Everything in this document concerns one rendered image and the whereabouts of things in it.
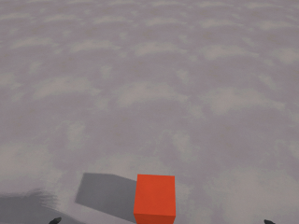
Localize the carton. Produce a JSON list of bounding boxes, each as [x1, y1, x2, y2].
[[133, 174, 176, 224]]

